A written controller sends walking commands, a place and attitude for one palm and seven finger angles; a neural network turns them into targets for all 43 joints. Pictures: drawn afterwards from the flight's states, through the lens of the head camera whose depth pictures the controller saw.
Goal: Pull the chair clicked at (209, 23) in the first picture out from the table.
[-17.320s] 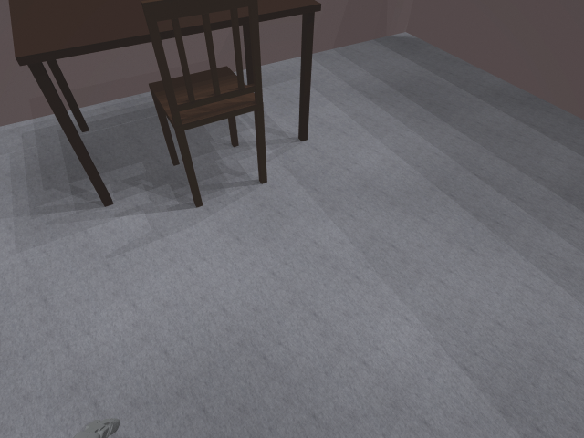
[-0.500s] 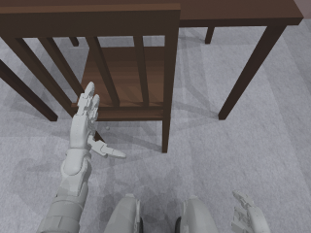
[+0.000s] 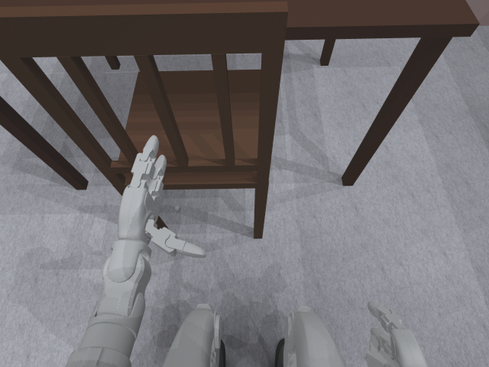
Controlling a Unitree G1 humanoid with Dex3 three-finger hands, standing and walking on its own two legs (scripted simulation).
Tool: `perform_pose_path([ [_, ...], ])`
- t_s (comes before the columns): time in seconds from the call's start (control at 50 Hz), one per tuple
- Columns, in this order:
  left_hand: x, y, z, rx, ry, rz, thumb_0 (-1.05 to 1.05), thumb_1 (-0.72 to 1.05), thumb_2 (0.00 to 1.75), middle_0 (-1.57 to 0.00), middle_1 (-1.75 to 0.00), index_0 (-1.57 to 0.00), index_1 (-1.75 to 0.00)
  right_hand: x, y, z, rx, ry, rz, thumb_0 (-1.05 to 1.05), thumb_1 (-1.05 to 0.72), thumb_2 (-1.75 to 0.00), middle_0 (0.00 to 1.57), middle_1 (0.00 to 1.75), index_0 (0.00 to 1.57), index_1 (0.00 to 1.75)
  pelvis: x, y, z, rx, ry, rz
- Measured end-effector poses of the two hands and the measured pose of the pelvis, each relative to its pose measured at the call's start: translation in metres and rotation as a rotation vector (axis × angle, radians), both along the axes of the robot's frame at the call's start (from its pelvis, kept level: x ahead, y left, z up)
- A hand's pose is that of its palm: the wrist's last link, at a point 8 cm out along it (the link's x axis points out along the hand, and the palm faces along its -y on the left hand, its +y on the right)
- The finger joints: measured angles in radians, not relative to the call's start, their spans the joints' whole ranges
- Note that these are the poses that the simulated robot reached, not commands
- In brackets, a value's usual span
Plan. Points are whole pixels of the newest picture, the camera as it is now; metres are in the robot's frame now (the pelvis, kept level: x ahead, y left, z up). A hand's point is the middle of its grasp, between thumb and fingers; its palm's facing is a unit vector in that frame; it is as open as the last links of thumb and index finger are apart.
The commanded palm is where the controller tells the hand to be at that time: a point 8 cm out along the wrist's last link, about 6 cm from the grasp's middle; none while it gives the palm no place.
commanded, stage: aim the fingers beside a spindle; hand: left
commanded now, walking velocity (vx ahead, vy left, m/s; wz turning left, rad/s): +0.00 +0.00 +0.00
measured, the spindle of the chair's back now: (168, 120) +0.52 +0.16 +0.03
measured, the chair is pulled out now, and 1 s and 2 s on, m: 0.00 0.00 0.00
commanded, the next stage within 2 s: push the fingers through the gap in 0.94 s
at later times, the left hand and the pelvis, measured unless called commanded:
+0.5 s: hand (171, 196) +0.37 +0.13 +0.02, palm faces +0.00 -1.00 -0.05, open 16.9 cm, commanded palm +0.34 +0.18 +0.02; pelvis +0.00 +0.01 +0.00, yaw +0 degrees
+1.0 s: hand (171, 203) +0.36 +0.13 +0.02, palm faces -0.01 -1.00 -0.05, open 16.9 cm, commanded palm +0.34 +0.18 +0.02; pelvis +0.00 +0.00 +0.00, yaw +0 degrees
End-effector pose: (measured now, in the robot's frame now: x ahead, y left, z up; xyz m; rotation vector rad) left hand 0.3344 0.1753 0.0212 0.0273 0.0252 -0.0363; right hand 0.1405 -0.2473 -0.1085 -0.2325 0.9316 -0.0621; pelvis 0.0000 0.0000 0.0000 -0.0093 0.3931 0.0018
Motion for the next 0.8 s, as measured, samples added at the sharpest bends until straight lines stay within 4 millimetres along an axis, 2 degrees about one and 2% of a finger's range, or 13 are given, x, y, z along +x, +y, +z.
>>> perform_pose_path([
  [0.1, 0.007, 0.006, 0.009, 0.022, -0.072, 0.034, -0.02, -0.50, 0.30, -0.06, -0.08, -0.06, -0.08, 0.002, 0.002, 0.000, -0.007, -0.004, 0.010, 0.01, -0.91, -0.90, 0.20, 0.30, 0.20, 0.30, -0.001, 0.001, -0.002, 0.000, -0.002, -0.001],
  [0.2, 0.012, 0.018, 0.004, 0.032, -0.035, 0.046, -0.02, -0.50, 0.30, -0.06, -0.08, -0.06, -0.08, 0.004, 0.004, -0.001, 0.000, 0.001, 0.012, 0.01, -0.91, -0.90, 0.20, 0.30, 0.20, 0.30, -0.001, 0.002, -0.003, -0.002, 0.003, 0.000],
  [0.3, 0.005, 0.012, -0.003, 0.006, 0.009, 0.010, -0.02, -0.50, 0.30, -0.06, -0.08, -0.06, -0.08, 0.006, 0.007, 0.001, 0.001, 0.000, 0.010, 0.01, -0.91, -0.90, 0.20, 0.30, 0.20, 0.30, 0.000, 0.005, -0.001, -0.008, 0.004, 0.003],
  [0.4, 0.007, 0.005, 0.002, 0.004, -0.033, 0.003, -0.02, -0.50, 0.30, -0.06, -0.08, -0.06, -0.08, 0.007, 0.009, 0.001, -0.008, -0.002, 0.017, 0.01, -0.91, -0.90, 0.20, 0.30, 0.20, 0.30, 0.001, 0.006, -0.002, -0.009, 0.005, 0.004],
  [0.54, 0.019, 0.015, 0.002, 0.026, -0.036, 0.037, -0.02, -0.50, 0.30, -0.06, -0.08, -0.06, -0.08, 0.006, 0.009, -0.002, -0.002, 0.010, 0.012, 0.01, -0.91, -0.90, 0.20, 0.30, 0.20, 0.30, 0.001, 0.006, -0.004, -0.008, 0.011, 0.000],
  [0.64, 0.011, 0.013, 0.001, 0.014, -0.001, 0.018, -0.02, -0.50, 0.30, -0.06, -0.08, -0.06, -0.08, 0.004, 0.010, 0.000, 0.009, 0.018, 0.004, 0.01, -0.91, -0.90, 0.20, 0.30, 0.20, 0.30, 0.003, 0.007, -0.001, -0.009, 0.008, -0.001],
  [0.8, -0.002, 0.007, 0.008, 0.010, -0.038, 0.021, -0.02, -0.50, 0.30, -0.06, -0.08, -0.06, -0.08, 0.006, 0.010, 0.003, 0.009, 0.006, 0.012, 0.01, -0.91, -0.90, 0.20, 0.30, 0.20, 0.30, 0.003, 0.005, 0.001, -0.005, -0.005, -0.001],
])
